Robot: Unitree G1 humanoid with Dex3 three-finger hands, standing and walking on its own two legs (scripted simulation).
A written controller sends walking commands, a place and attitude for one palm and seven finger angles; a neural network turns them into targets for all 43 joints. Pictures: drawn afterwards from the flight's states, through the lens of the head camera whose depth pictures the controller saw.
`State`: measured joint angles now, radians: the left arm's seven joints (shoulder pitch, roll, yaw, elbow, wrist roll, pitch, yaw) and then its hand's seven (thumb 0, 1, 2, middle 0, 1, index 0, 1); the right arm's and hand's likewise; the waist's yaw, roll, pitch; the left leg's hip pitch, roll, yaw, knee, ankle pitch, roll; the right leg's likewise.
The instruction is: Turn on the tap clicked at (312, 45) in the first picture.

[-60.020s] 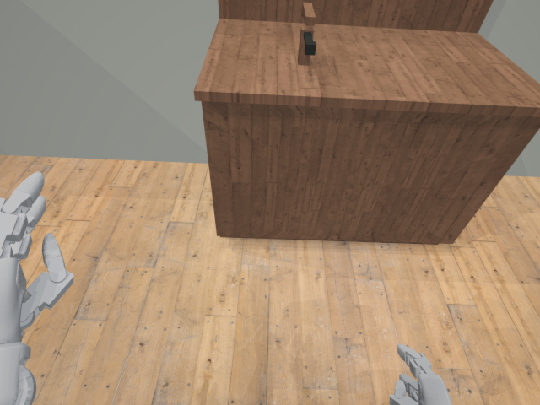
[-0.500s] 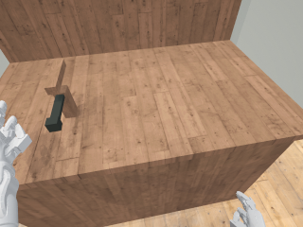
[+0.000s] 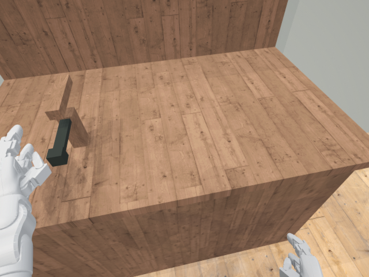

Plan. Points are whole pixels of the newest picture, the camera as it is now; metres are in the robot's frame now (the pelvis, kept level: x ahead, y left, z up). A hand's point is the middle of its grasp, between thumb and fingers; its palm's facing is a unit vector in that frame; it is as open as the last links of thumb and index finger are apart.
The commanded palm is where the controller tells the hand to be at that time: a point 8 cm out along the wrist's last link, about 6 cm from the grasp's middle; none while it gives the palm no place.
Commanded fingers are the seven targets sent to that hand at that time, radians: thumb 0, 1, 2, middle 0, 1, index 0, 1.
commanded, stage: push the lever round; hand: left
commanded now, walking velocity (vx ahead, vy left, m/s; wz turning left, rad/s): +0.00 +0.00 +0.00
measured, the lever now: (57, 156) +0.30 +0.29 +0.13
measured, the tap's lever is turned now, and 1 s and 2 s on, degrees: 1 13 39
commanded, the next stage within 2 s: none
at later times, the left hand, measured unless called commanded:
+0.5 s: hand (52, 168) +0.27 +0.29 +0.13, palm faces +0.54 -0.84 -0.07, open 7.8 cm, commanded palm +0.22 +0.32 +0.12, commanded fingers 0.00 0.90 0.90 -0.15 -0.15 -0.15 -0.15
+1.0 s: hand (69, 165) +0.28 +0.26 +0.13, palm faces +0.63 -0.78 -0.04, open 7.6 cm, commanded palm +0.24 +0.28 +0.12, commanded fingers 0.00 0.90 0.90 -0.15 -0.15 -0.15 -0.15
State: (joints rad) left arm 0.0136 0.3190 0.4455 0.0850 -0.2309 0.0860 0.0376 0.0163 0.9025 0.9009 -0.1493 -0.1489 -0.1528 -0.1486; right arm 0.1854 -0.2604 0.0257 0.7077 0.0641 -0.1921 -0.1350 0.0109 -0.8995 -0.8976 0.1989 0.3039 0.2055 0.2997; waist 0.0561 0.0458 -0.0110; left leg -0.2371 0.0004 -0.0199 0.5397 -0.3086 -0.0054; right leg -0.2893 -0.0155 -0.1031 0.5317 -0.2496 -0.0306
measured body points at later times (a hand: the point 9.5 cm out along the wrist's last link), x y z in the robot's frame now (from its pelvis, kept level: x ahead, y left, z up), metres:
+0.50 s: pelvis -0.01 -0.01 +0.00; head -0.01 -0.03 +0.45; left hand +0.23 +0.33 +0.13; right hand +0.18 -0.25 -0.09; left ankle -0.01 +0.12 -0.73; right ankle +0.02 -0.10 -0.73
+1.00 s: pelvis -0.01 -0.01 +0.00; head -0.02 -0.03 +0.45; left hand +0.24 +0.30 +0.13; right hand +0.19 -0.23 -0.09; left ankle -0.01 +0.12 -0.73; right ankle +0.02 -0.10 -0.73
